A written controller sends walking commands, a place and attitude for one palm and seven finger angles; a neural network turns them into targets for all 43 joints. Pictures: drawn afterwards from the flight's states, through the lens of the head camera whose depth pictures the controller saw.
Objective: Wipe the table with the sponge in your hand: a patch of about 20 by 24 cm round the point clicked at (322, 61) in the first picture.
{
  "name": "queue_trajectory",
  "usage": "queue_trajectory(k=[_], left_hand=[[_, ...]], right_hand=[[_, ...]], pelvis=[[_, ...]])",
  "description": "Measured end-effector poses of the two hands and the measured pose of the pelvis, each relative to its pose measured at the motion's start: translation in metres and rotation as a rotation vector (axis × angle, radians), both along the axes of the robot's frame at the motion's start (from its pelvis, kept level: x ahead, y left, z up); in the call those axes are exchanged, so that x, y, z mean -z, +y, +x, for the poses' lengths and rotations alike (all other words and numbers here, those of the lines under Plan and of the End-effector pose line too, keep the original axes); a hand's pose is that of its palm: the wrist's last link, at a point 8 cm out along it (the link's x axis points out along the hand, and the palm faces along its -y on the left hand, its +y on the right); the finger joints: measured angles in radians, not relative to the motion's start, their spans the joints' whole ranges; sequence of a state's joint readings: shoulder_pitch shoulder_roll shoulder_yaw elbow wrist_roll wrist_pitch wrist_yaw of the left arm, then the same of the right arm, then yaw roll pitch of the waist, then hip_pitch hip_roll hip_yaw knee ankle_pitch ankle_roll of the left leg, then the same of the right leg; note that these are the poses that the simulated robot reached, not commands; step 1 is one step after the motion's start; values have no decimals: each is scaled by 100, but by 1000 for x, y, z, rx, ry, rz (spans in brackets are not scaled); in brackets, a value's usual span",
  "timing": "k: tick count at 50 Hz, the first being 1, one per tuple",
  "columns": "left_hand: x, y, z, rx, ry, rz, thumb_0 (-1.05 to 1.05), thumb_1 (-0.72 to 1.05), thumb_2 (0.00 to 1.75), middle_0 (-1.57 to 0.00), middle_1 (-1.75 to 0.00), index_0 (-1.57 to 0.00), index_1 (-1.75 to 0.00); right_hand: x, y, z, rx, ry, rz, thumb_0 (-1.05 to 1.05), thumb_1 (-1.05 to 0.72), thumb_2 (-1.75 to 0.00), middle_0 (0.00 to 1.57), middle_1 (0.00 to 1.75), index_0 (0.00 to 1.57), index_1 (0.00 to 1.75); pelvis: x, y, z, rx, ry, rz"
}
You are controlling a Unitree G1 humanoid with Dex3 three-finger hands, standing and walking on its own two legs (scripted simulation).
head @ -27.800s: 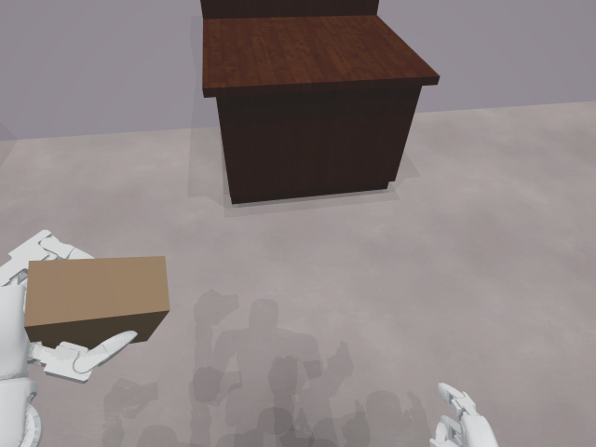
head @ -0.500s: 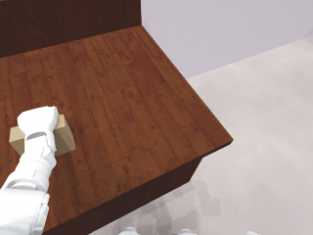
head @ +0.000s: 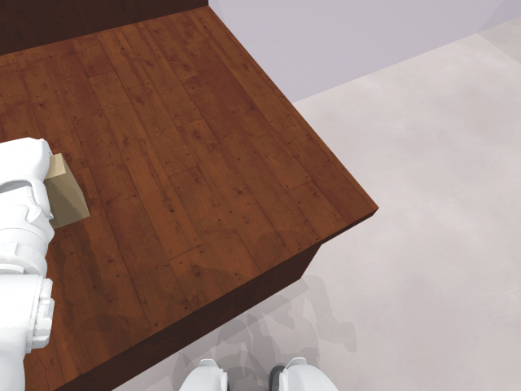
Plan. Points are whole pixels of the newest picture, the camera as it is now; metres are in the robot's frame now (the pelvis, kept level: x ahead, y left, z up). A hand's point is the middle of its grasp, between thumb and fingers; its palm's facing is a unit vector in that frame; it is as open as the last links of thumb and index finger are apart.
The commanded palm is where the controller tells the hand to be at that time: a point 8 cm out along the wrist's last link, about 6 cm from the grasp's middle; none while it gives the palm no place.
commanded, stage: slide across to the middle lane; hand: left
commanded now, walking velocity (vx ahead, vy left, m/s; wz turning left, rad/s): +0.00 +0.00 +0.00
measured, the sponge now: (36, 206) +0.41 +0.37 -0.03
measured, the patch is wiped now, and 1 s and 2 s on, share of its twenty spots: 0.55 0.55 0.80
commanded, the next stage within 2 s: wipe back along the middle lane in 0.60 s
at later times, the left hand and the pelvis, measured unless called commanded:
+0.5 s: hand (62, 168) +0.46 +0.32 +0.01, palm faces -0.13 +0.01 -0.99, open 9.7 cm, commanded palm +0.45 +0.28 +0.06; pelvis +0.03 +0.02 +0.01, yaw +1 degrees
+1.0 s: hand (87, 171) +0.46 +0.28 +0.01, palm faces -0.12 +0.01 -0.99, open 9.8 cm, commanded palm +0.43 +0.25 +0.04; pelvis +0.06 +0.01 +0.03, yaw +0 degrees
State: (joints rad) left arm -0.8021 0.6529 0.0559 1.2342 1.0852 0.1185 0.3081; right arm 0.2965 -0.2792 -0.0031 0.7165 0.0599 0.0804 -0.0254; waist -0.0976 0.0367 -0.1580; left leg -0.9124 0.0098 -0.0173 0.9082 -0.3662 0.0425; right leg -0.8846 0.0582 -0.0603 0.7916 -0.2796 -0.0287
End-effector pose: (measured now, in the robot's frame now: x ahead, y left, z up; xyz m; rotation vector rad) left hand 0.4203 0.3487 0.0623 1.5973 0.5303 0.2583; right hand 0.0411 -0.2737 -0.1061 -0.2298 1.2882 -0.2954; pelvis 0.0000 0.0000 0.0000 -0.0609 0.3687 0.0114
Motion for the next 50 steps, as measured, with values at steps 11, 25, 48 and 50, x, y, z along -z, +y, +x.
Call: queue_trajectory(k=[11, 25, 48, 50], left_hand=[[0, -1, 2, 17, -24, 4, 1, -52, 112, -79, -136, -78, -139], [-6, -39, 29, 61, -53, -23, 1, -51, 112, -77, -138, -76, -142], [-1, -74, 29, 46, -59, -25, 0, -48, 112, -74, -142, -73, -145], [-1, -76, 25, 47, -59, -24, 0, -48, 112, -73, -142, -73, -146]], right_hand=[[-3, 18, 5, 12, 21, 23, 0, -91, -90, 20, 29, 20, 30], [-3, 43, 62, -40, -32, 76, 0, -91, -90, 20, 29, 20, 30], [-18, 22, 84, -16, -26, 90, 0, -91, -90, 20, 29, 20, 30], [-19, 21, 88, -20, -36, 89, 0, -91, -90, 20, 29, 20, 30]], pelvis=[[-6, 11, 11, -10, -12, -5], [-15, 22, 33, -28, -31, -4], [-28, 10, 59, -3, -62, 8], [-28, 10, 58, -4, -70, 10]])
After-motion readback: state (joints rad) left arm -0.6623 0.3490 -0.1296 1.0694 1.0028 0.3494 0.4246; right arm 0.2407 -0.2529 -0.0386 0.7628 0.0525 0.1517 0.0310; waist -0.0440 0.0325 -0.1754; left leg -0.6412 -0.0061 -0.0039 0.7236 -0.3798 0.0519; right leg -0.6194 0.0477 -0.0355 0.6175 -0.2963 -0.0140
